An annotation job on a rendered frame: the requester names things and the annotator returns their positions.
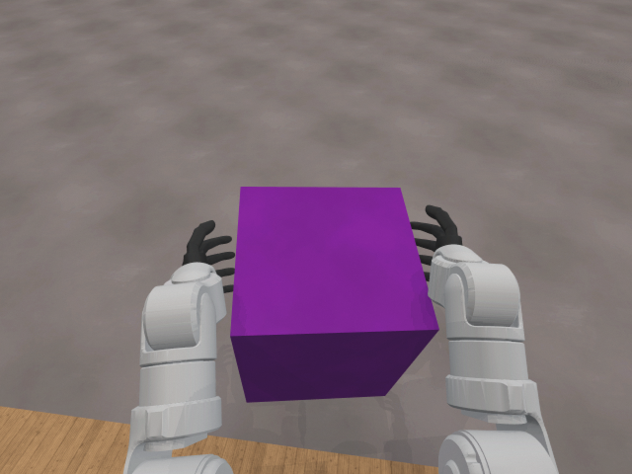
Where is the robot right forearm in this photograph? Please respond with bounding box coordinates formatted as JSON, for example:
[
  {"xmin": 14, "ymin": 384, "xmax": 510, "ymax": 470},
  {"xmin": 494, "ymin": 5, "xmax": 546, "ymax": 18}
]
[{"xmin": 428, "ymin": 244, "xmax": 559, "ymax": 474}]

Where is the robot right upper arm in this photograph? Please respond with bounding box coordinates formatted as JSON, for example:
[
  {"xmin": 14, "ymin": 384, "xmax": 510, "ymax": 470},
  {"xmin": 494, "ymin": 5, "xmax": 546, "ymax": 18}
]
[{"xmin": 438, "ymin": 430, "xmax": 557, "ymax": 474}]

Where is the robot left forearm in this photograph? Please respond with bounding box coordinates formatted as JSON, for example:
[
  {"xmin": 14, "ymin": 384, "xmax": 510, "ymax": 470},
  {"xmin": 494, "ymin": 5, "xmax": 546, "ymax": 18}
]
[{"xmin": 123, "ymin": 263, "xmax": 227, "ymax": 474}]

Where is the carton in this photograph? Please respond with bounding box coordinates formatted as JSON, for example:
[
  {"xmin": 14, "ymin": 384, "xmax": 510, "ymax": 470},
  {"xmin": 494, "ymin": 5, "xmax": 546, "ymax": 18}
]
[{"xmin": 230, "ymin": 187, "xmax": 439, "ymax": 403}]

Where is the robot right hand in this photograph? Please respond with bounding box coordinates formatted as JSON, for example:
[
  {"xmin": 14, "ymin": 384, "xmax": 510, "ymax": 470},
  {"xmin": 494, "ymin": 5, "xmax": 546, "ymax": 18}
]
[{"xmin": 410, "ymin": 205, "xmax": 462, "ymax": 281}]

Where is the robot left hand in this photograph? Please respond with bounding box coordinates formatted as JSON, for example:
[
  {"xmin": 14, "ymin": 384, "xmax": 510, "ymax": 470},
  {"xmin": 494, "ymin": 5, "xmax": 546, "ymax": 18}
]
[{"xmin": 182, "ymin": 220, "xmax": 235, "ymax": 293}]

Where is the robot left upper arm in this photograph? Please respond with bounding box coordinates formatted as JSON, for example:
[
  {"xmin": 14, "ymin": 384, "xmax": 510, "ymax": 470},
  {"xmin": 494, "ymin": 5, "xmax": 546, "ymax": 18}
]
[{"xmin": 132, "ymin": 454, "xmax": 233, "ymax": 474}]

